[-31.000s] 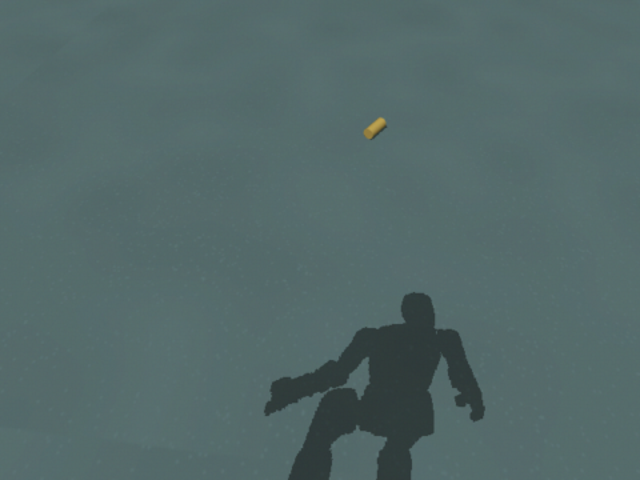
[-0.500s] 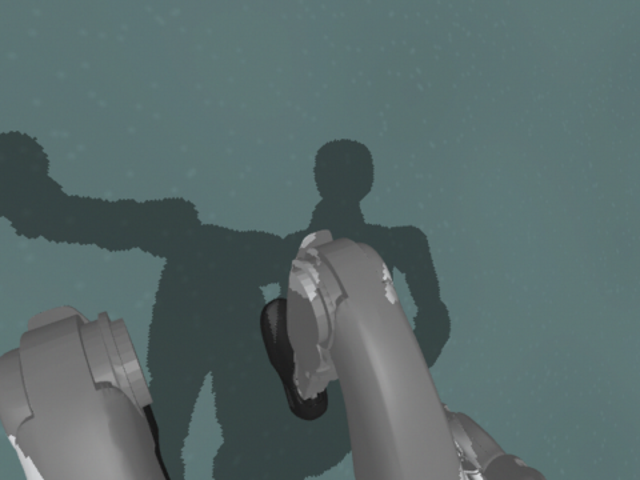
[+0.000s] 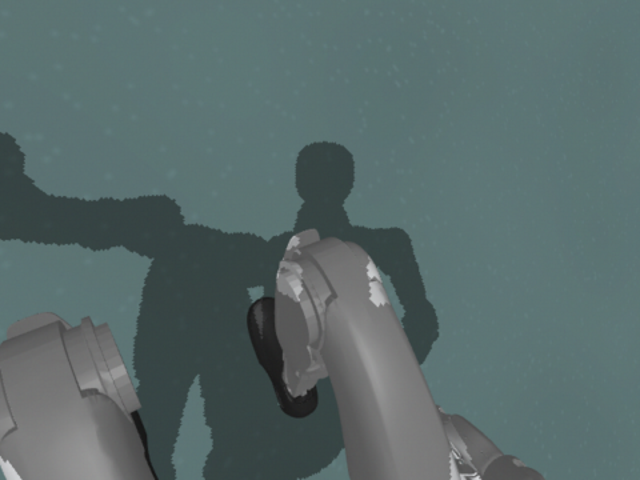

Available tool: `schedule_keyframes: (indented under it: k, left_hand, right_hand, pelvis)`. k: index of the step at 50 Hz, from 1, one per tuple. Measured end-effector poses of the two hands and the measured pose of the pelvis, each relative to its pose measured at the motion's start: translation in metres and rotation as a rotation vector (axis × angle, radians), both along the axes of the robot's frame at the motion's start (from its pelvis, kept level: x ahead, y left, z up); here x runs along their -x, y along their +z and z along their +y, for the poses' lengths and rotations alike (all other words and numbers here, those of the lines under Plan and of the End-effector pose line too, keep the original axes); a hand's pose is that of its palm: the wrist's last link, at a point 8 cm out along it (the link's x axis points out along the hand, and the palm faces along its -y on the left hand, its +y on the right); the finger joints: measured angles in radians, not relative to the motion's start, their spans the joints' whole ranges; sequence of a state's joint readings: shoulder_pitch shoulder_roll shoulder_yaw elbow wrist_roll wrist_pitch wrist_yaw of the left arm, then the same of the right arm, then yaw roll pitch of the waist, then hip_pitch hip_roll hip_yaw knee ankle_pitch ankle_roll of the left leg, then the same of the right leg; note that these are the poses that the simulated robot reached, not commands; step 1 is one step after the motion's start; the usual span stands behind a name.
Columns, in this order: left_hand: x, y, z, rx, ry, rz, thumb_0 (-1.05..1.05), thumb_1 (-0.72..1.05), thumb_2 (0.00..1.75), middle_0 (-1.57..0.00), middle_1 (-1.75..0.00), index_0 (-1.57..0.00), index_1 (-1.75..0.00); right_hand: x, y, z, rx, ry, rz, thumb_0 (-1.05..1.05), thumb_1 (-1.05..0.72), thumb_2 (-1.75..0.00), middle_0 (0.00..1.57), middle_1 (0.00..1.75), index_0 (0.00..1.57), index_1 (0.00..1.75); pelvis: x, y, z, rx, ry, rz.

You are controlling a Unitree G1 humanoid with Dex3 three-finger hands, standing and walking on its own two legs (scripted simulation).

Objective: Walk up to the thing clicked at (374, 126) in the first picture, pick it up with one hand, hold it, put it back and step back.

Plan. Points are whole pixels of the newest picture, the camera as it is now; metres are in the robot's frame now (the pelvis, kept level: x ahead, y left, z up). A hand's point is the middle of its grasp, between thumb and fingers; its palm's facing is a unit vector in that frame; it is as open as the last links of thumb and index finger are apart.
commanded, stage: open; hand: left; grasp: from above
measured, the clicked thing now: out of the picture +0.47 +0.32 -0.28
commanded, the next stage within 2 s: withdraw in 0.58 s
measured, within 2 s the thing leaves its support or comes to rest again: neither
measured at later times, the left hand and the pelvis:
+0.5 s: hand out of the picture +0.45 +0.32 -0.25, palm faces -0.49 -0.13 -0.86, open 12.5 cm; pelvis +0.00 +0.00 +0.00, yaw +0 degrees
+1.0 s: hand out of the picture +0.48 +0.33 -0.19, palm faces -0.29 -0.10 -0.95, open 13.6 cm; pelvis +0.01 +0.00 +0.01, yaw +1 degrees
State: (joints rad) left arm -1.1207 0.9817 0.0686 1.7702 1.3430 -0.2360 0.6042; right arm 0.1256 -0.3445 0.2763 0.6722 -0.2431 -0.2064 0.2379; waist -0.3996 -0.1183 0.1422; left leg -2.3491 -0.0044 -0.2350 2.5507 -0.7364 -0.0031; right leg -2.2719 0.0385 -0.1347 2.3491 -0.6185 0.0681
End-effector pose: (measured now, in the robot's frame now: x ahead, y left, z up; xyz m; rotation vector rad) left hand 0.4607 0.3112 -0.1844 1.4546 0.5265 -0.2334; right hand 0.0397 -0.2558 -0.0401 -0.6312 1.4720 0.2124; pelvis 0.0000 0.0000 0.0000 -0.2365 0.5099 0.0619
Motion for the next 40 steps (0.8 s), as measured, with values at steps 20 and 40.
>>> schedule_keyframes:
  k: [20, 40]
  left_hand:
    - [0.006, -0.006, 0.008, 0.007, 0.027, 0.041, 0.00, -0.17, 0.71, -0.36, -0.71, -0.38, -0.71]
    - [0.000, -0.005, 0.004, 0.004, -0.001, 0.010, 0.00, -0.36, 0.88, -0.19, -0.90, -0.20, -0.89]
  right_hand:
    - [-0.010, 0.001, 0.001, 0.003, 0.023, -0.009, -0.01, -0.90, -0.90, 0.20, 0.30, 0.21, 0.30]
    - [-0.009, 0.003, 0.002, 0.002, 0.013, 0.002, 0.00, -0.90, -0.90, 0.20, 0.30, 0.21, 0.30]
  pelvis:
    - [0.000, 0.002, 0.000, 0.004, 0.004, 0.003]
    - [-0.002, 0.004, 0.000, 0.007, 0.001, 0.013]
